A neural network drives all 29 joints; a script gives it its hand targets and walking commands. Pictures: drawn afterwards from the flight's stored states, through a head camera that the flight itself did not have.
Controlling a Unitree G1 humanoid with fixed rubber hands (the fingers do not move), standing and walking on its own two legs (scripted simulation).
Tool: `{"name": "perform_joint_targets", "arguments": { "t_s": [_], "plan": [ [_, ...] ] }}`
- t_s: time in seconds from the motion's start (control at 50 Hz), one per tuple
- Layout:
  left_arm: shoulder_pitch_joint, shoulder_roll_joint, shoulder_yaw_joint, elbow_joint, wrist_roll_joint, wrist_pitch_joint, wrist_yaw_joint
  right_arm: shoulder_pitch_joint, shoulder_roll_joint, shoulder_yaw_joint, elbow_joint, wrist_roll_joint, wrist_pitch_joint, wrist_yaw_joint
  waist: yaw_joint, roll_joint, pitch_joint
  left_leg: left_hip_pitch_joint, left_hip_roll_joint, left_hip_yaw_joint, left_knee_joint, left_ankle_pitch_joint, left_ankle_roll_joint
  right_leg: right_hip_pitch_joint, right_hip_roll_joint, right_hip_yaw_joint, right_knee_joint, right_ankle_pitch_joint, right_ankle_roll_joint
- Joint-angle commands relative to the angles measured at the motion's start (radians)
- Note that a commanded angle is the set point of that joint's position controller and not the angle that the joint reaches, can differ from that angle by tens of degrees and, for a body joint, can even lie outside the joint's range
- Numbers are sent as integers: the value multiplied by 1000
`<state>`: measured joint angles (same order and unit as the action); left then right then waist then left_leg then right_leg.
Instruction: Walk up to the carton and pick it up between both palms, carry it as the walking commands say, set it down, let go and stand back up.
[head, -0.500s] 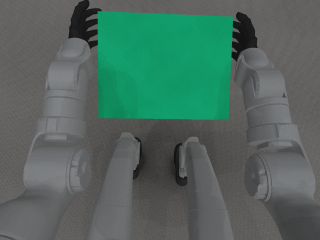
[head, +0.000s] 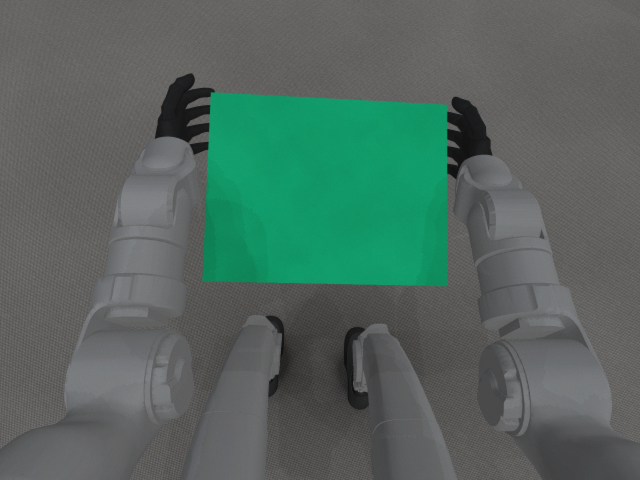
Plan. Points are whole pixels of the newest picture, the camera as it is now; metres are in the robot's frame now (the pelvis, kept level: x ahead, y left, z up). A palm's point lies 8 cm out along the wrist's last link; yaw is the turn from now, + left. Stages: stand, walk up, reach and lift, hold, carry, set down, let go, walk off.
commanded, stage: reach and lift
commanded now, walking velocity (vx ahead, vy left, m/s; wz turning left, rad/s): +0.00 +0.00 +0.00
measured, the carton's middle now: (321, 204) +0.42 +0.01 -0.10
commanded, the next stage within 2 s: none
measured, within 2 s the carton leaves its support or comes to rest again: neither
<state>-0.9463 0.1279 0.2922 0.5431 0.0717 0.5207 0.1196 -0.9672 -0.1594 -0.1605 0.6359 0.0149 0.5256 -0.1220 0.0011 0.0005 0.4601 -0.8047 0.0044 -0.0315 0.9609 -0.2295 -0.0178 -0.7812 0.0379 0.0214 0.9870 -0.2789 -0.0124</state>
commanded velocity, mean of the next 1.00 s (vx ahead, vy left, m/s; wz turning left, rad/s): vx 0.00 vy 0.00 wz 0.00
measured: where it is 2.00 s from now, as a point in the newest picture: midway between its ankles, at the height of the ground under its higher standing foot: (313, 376)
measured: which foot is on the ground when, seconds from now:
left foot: down 0.00-1.00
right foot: down 0.00-1.00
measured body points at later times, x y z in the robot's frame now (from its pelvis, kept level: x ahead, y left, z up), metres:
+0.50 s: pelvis +0.10 +0.00 +0.06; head +0.09 +0.01 +0.51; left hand +0.45 +0.19 +0.08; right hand +0.45 -0.16 +0.07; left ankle +0.15 +0.13 -0.66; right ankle +0.13 -0.11 -0.66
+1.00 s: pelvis +0.12 +0.00 +0.08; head +0.04 +0.00 +0.52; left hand +0.43 +0.18 +0.12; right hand +0.44 -0.16 +0.12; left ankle +0.15 +0.13 -0.66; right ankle +0.13 -0.12 -0.66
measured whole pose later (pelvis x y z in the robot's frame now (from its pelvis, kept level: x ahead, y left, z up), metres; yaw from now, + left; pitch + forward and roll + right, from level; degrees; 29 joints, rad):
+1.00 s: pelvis +0.12 +0.00 +0.08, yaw +0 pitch -2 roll +0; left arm -0.37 -0.06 0.32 0.53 0.22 0.71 0.07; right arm -0.38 0.05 -0.20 0.55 -0.13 0.70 -0.09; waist 0.00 0.00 -0.17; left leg -0.23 0.00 -0.03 0.46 -0.20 -0.02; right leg -0.20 0.03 0.03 0.47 -0.24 -0.01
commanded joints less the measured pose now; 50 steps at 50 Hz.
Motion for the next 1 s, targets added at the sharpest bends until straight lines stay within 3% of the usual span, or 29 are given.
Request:
{"name": "perform_joint_targets", "arguments": {
  "t_s": [0.0, 0.02, 0.04, 0.06, 0.08, 0.12, 0.14, 0.16, 0.18, 0.24, 0.26, 0.28, 0.34, 0.36, 0.38, 0.42, 0.46, 0.48, 0.5, 0.52, 0.54, 0.58, 0.62, 0.64, 0.66, 0.82, 0.92, 0.96, 0.98],
  "plan": [
    [-697, -1235, -505, -66, -169, -56, -445, -817, 1194, 375, -259, 125, -112, 467, 34, 53, -1991, 551, -125, 21, -205, -33, 23, 487, 54, 52, -270, -27, 10],
    [-778, -1258, -583, -241, -228, -68, -439, -805, 1209, 432, -346, 168, -115, 475, 0, 23, -2204, 683, -124, 3, -201, 45, 13, 568, 71, 47, -272, 51, 1],
    [-751, -1231, -559, -206, -238, -60, -447, -800, 1218, 439, -347, 163, -107, 465, 5, -15, -2104, 610, -140, 13, -222, 79, 23, 612, 69, 67, -312, 91, 12],
    [-656, -1248, -511, -70, -183, -55, -448, -798, 1222, 406, -277, 158, -107, 465, 34, -1, -1970, 548, -119, 0, -233, 13, 34, 537, 55, 51, -287, 16, 24],
    [-719, -1235, -541, -241, -184, -73, -450, -820, 1267, 455, -377, 179, -111, 467, 80, 32, -2155, 646, -140, 23, -235, 101, 33, 676, 64, 73, -296, 105, 15],
    [-679, -1289, -585, -239, -211, -64, -434, -777, 1214, 455, -417, 169, -120, 471, -3, 32, -2134, 754, -135, 10, -247, 212, 9, 675, 69, 43, -312, 212, 9],
    [-626, -1215, -543, -138, -181, -60, -448, -737, 1251, 418, -316, 139, -104, 464, 36, -62, -1949, 608, -135, 25, -261, 109, 30, 610, 64, 70, -350, 110, 17],
    [-545, -1290, -549, -50, -166, -53, -447, -629, 1226, 382, -227, 111, -106, 471, 4, 59, -1838, 588, -119, 29, -276, 108, 0, 601, 51, 47, -344, 150, 11],
    [-520, -1266, -500, -57, -136, -50, -450, -593, 1200, 335, -168, 64, -87, 480, -2, 1, -1746, 597, -112, 3, -304, 82, 7, 552, 71, 28, -347, 101, 15],
    [-363, -1312, -439, 86, -72, -34, -460, -402, 1213, 235, -64, 4, -93, 493, -21, 73, -1414, 549, -100, 22, -357, 107, 1, 468, 55, 25, -399, 108, 0],
    [-350, -1330, -444, 72, -73, -35, -455, -414, 1218, 260, -130, 38, -113, 501, 10, 97, -1378, 574, -95, 17, -366, 184, 0, 456, 58, 20, -404, 168, -7],
    [-347, -1334, -443, 18, -93, -47, -449, -366, 1262, 275, -111, 37, -111, 501, 19, 22, -1381, 707, -97, 10, -381, 303, 11, 459, 67, 8, -416, 243, 3],
    [-188, -1333, -356, 124, -17, -27, -439, -385, 1242, 225, -116, 21, -103, 509, 66, 88, -1148, 630, -96, 12, -422, 165, -4, 450, 57, 5, -441, 131, -10],
    [-162, -1320, -324, 165, -12, -15, -452, -343, 1217, 213, -132, 2, -99, 509, 35, 66, -1085, 581, -102, 34, -428, 128, 6, 471, 45, 31, -488, 114, -7],
    [-198, -1298, -283, 175, 10, -8, -456, -364, 1220, 188, -83, -3, -86, 510, 66, 55, -1019, 492, -97, 33, -454, 17, 10, 455, 49, 25, -481, 28, -13],
    [-166, -1315, -364, 98, -35, 6, -458, -346, 1244, 250, -131, 27, -73, 517, 67, 82, -1092, 644, -94, 29, -477, 123, 7, 521, 44, 14, -494, 110, -4],
    [-160, -1313, -376, 79, -56, 14, -475, -406, 1278, 294, -221, 52, -69, 519, 92, -14, -1143, 679, -103, 32, -451, 190, 18, 542, 48, 26, -503, 146, 5],
    [-244, -1297, -433, -15, -95, 16, -475, -344, 1289, 269, -166, 50, -55, 518, 45, 33, -1187, 725, -103, 29, -476, 214, 15, 591, 37, 37, -514, 185, 2],
    [-230, -1244, -416, -34, -78, 13, -477, -364, 1321, 304, -194, 81, -53, 510, 110, 63, -1167, 687, -108, 32, -454, 259, 20, 599, 26, 62, -526, 223, 2],
    [-195, -1300, -485, -69, -125, 29, -473, -311, 1354, 351, -231, 88, -29, 502, 77, -16, -1208, 761, -114, 24, -458, 351, 21, 645, 37, 30, -514, 330, 24],
    [-207, -1282, -482, -90, -132, 42, -478, -261, 1319, 328, -211, 86, -11, 507, 70, 52, -1207, 724, -100, 22, -476, 301, 4, 691, 36, 41, -523, 297, 2],
    [-204, -1314, -468, -80, -140, 65, -480, -276, 1298, 322, -257, 63, 13, 500, 21, -16, -1135, 782, -98, 10, -504, 241, 15, 655, 36, 34, -556, 217, 5],
    [-224, -1214, -436, -116, -119, 78, -479, -268, 1326, 321, -174, 75, 38, 504, 77, -19, -1006, 766, -99, 17, -535, 229, 21, 638, 23, 27, -577, 225, 22],
    [-183, -1236, -499, -164, -146, 106, -475, -75, 1314, 305, -139, 52, 67, 498, 15, 23, -1013, 800, -99, 16, -546, 291, 7, 672, 25, 53, -605, 292, 8],
    [-251, -1200, -472, -187, -124, 101, -476, -57, 1349, 285, -74, 33, 75, 497, 35, 37, -1001, 820, -99, 19, -541, 292, 12, 658, 18, 59, -610, 289, 8],
    [-79, -1310, -512, -169, -144, 158, -467, -273, 1294, 436, -405, 114, 99, 497, 40, -12, -936, 861, -113, 19, -572, 318, 4, 735, 45, 18, -622, 321, 28],
    [-99, -1284, -466, -147, -127, 177, -472, -230, 1293, 400, -320, 91, 119, 507, 49, 19, -883, 810, -115, 27, -595, 207, 5, 709, 34, 48, -666, 176, 17],
    [-165, -1260, -494, -186, -133, 170, -467, -163, 1290, 365, -238, 71, 120, 502, 14, -10, -914, 871, -109, 12, -592, 276, 5, 681, 30, 46, -652, 261, 23],
    [-187, -1304, -545, -250, -150, 168, -463, -98, 1293, 366, -219, 64, 129, 511, -22, 81, -889, 832, -107, 18, -610, 225, -16, 715, 40, 37, -660, 244, 1]
  ]
}}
